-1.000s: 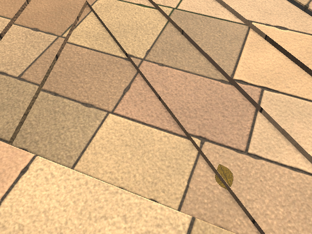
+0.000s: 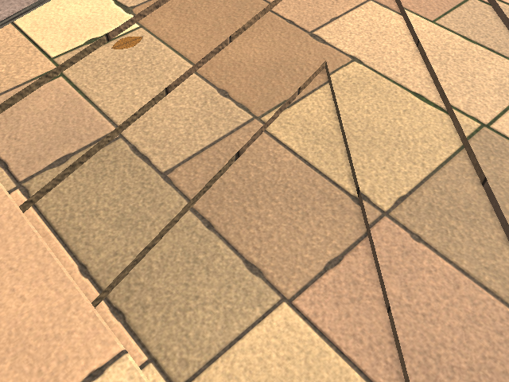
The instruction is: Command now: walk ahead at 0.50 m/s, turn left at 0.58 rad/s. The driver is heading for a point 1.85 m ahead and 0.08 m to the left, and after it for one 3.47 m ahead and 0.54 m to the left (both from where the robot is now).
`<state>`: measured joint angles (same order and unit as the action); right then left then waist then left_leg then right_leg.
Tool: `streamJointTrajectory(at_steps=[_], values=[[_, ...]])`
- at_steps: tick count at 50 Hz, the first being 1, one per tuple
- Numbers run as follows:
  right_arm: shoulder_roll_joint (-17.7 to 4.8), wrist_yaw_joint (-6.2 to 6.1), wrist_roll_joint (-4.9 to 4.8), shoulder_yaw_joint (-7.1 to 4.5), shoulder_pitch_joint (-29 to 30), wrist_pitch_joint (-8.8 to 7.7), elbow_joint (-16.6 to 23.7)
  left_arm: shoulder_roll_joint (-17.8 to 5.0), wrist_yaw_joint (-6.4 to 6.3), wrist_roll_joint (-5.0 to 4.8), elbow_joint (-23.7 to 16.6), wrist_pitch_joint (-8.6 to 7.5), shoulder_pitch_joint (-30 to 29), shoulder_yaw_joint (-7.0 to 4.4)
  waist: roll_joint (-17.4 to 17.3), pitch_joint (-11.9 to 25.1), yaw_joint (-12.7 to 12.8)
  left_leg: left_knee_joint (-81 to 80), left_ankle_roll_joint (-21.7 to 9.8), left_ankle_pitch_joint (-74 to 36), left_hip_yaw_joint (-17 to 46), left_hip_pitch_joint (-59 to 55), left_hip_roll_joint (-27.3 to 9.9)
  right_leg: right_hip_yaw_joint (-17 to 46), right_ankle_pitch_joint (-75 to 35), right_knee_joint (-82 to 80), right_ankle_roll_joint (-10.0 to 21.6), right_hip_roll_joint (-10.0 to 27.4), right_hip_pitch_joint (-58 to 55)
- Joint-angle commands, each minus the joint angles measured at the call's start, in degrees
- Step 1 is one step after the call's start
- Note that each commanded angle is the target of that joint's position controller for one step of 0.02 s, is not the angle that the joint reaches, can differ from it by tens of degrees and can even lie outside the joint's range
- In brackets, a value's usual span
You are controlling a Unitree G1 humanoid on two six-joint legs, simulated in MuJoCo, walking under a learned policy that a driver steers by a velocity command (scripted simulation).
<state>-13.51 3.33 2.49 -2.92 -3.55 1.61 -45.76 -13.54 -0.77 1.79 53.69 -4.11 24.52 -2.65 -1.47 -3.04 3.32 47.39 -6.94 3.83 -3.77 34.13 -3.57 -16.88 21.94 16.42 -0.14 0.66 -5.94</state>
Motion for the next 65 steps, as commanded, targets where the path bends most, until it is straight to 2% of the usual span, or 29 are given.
streamJointTrajectory(at_steps=[1,3,4,5,6,7,8,10,13,28,30,32,33,34,35,36,37,40,41,44,47,50,53,54,55,56,57,59,65], values=[[-5.94,-0.49,0.05,-1.91,-2.6,-0.06,2.29,-11.22,-0.4,0.02,-3.59,0.38,-3.6,-2.29,7.27,0.61,-5.2,-1.53,-2.55,10.36,-4.01,-8.07,3.45,0.68,-66.11,9.73,7.06,16.26,2.09],[-7.51,-1.16,-0.05,-3.17,-14.8,-0.51,-1.48,-13.39,-0.14,-0.59,-4.19,1.58,-5.83,-2.98,7.83,5.6,-10.23,-6.67,-4.63,14.66,-5.22,-25.25,8.07,1.2,-68.1,28.87,6.82,15.62,9.47],[-9.86,-1.98,0.19,-4.5,-24.59,-1.1,-4.85,-13.6,0.4,-1.11,-5.14,1.69,-9.02,-3.24,3.69,8.39,-16.11,-15.4,-7.14,9.38,-0.57,-39.15,7.71,1.65,-51.57,47.73,4.62,12.32,20.47],[-16.19,-2.71,-1.05,-5.73,-20.07,-1.09,-4.32,-5.91,1.33,0.05,-7.31,1.29,-4.78,-2.23,-14.38,7.13,-7.76,-17.14,-12.32,-10.39,22.26,-49.83,-6.03,3.99,8.72,69.27,0.64,0.26,43.37],[-17.03,-2.83,-3.14,-5.19,-23.7,-1.54,-4.19,-6.32,1.55,0.26,-11.3,0.15,-8.48,-1.18,-9.7,9.82,-10.16,-26.48,-18.66,-13.96,36.11,-49.56,-11.72,13.82,7.99,68.58,-0.96,-1.39,52.7],[-15.16,-3.4,-2.98,-4.76,-21.99,-1.77,-4.22,-7.0,1.58,-0.55,-11.37,-0.54,-10.33,-1.3,-3.6,5.08,-8.45,-28.84,-17.58,-9.92,34.19,-43.68,-12.95,17.56,5.61,62.16,-1.46,2.25,51.52],[-11.68,-3.22,-1.9,-3.61,-18.19,-1.73,-3.57,-8.04,1.96,-1.37,-9.44,-0.59,-7.56,-1.6,1.93,0.27,-5.27,-29.26,-15.12,-5.54,29.59,-34.06,-11.79,18.01,3.71,53.82,-1.61,4.69,46.31],[-9.6,-3.54,-0.16,-2.42,-14.4,-3.14,-2.95,-8.81,1.76,0.57,-8.51,1.28,-8.54,-2.0,4.22,-0.96,-3.78,-29.63,-12.25,-4.82,23.92,-25.61,-8.75,17.92,-1.97,46.32,-1.75,5.28,38.46],[-10.78,-4.0,-1.87,-2.6,-15.94,-6.27,-7.03,-6.58,2.07,1.29,-12.35,3.79,-15.47,-1.99,-1.29,-0.74,-2.75,-29.85,-8.71,1.05,18.76,-21.63,-3.68,19.31,-16.29,33.42,-0.17,4.5,37.54],[-6.86,-7.41,0.88,-0.62,-29.64,-6.55,-7.76,-3.95,4.08,-0.46,-16.6,0.1,-31.93,-0.75,1.51,-7.03,-12.34,-11.51,-4.72,4.27,18.86,-30.9,-0.48,17.39,-42.03,8.46,1.99,2.59,44.04],[-6.62,-7.17,0.27,-0.42,-28.9,-6.83,-8.45,-4.04,3.24,-0.44,-12.86,-0.38,-22.66,-0.92,2.92,-3.26,-9.22,-2.62,-3.18,-2.59,15.58,-29.12,2.31,16.21,-46.67,2.9,2.79,2.18,28.63],[-9.46,-6.31,-1.79,-1.28,-26.48,-6.74,-9.35,-7.32,1.75,1.12,-5.36,-0.34,-1.3,-2.44,4.48,5.36,1.7,23.49,-2.2,-15.75,11.11,-24.83,5.14,12.51,-48.78,-0.84,4.28,0.44,6.05],[-7.55,-5.39,-3.2,-1.52,-24.33,-6.61,-8.72,-10.43,2.06,1.32,-1.64,0.16,7.67,-3.78,9.0,9.18,6.0,47.69,-0.1,11.49,6.59,-10.89,11.06,19.1,-56.31,2.53,7.74,7.45,-9.12],[-3.61,-6.3,-6.26,-0.58,-32.27,-6.53,-7.53,-12.26,3.09,2.32,-1.57,-0.64,11.92,-3.53,13.43,19.64,1.37,67.0,2.11,44.29,9.02,9.36,13.22,31.19,-93.64,27.15,13.49,22.16,-32.75],[-6.56,-7.21,-6.65,-0.01,-28.52,-6.83,-5.78,-13.02,3.48,0.41,-2.37,-0.69,12.31,-4.19,9.98,28.51,5.74,69.91,2.43,39.5,11.68,21.39,11.03,41.8,-81.72,24.86,20.92,26.97,-41.64],[-6.83,-7.46,-4.74,0.6,-24.99,-6.48,-5.09,-12.08,2.39,0.27,-3.63,-0.25,7.21,-4.57,6.64,27.99,5.13,68.78,2.38,33.72,9.03,24.85,6.92,44.45,-47.38,14.98,23.52,27.49,-32.99],[-6.8,-6.9,-1.78,0.52,-15.55,-6.88,-3.37,-8.1,0.87,0.94,-3.8,-0.68,2.98,-3.3,-0.29,19.32,4.8,59.52,2.14,25.01,9.26,24.46,3.86,44.23,-24.79,6.1,20.63,23.77,-18.72],[-3.96,-3.32,0.43,0.48,-11.46,-4.76,-1.14,-4.71,0.62,-0.4,-1.68,-2.62,-4.96,-0.7,-0.64,1.88,-5.47,32.53,5.04,17.1,8.95,9.39,-1.9,37.29,-27.74,-3.21,16.34,18.06,18.37],[-2.3,-2.59,0.16,1.29,-9.23,-4.02,-0.03,-5.32,0.88,-0.66,-1.24,-3.13,-5.68,-0.71,1.85,-1.11,-5.96,21.82,5.93,12.91,6.42,3.42,-2.15,31.33,-30.01,-7.17,14.99,13.42,26.76],[0.81,-1.21,-1.07,2.63,-8.95,-4.73,-0.23,-4.9,2.09,-1.62,-0.84,-3.5,-7.18,-0.67,7.86,3.42,-6.8,0.62,5.22,-3.44,3.65,-12.45,-1.14,20.17,-42.32,-6.61,11.65,6.9,29.43],[-1.93,-1.67,-1.79,2.29,-1.68,-4.82,1.14,-6.26,2.4,-2.54,-0.25,-2.84,-4.26,-1.11,5.43,2.53,-4.11,-8.54,4.6,-7.49,2.46,-10.72,-0.61,21.68,-37.59,-8.0,10.51,8.98,19.22],[-3.03,-2.06,-1.38,1.9,5.91,-5.16,3.71,-6.73,1.92,-1.5,1.43,-1.4,1.16,-1.16,3.28,-0.25,-1.15,-14.19,3.88,-1.33,1.24,-7.61,0.31,22.93,-33.01,-6.17,9.68,11.09,10.05],[-4.53,-2.44,-0.32,0.68,-2.28,-6.31,1.02,-7.92,1.36,-0.7,2.16,-0.24,2.28,-1.48,3.42,2.72,-4.58,-21.33,2.05,5.49,-0.29,-18.23,3.83,20.53,-43.04,7.12,8.02,9.66,6.34],[-6.84,-2.96,0.64,-0.24,-11.6,-7.08,-1.87,-6.54,1.25,-0.7,1.5,-0.16,2.34,-1.04,1.84,8.24,-7.66,-20.85,-0.03,4.49,3.38,-30.79,0.95,18.34,-40.56,18.23,6.91,7.18,11.77],[-12.84,-3.69,1.62,-1.8,-20.65,-7.44,-3.01,-2.41,1.41,-2.25,-1.52,-0.35,4.39,0.09,-7.99,16.89,-9.4,-22.3,-6.15,4.74,23.73,-48.38,-14.82,13.77,-20.18,37.86,4.37,1.32,27.91],[-14.1,-3.54,-0.23,-2.64,-22.54,-6.47,-4.41,-3.22,1.17,-1.88,-1.42,0.0,5.52,-0.4,-12.03,19.13,-9.1,-29.66,-10.51,5.92,40.28,-50.54,-21.48,15.13,9.25,50.64,3.9,-4.25,39.26],[-10.62,-3.33,-1.73,-1.78,-17.75,-5.99,-4.07,-6.62,1.04,-0.57,-1.8,0.56,0.64,-1.46,-4.07,10.52,-7.04,-30.43,-8.76,10.65,34.56,-44.22,-17.83,19.09,6.04,53.92,4.46,-0.82,44.01],[-5.93,-3.14,-1.58,-0.53,-10.48,-6.27,-3.04,-4.5,1.85,-0.87,-2.62,0.42,-3.51,-1.1,-2.28,3.25,-3.95,-34.42,-5.96,3.59,22.63,-32.61,-12.88,19.56,-1.55,48.95,4.4,2.9,41.72],[-6.58,-3.67,-2.62,-0.89,-14.89,-7.93,-6.61,-2.99,3.1,0.53,-2.83,2.53,-7.59,-1.04,-2.16,1.63,-1.34,-39.02,-5.35,-9.86,11.95,-28.25,-8.57,17.01,-9.35,41.82,1.23,4.73,39.6]])
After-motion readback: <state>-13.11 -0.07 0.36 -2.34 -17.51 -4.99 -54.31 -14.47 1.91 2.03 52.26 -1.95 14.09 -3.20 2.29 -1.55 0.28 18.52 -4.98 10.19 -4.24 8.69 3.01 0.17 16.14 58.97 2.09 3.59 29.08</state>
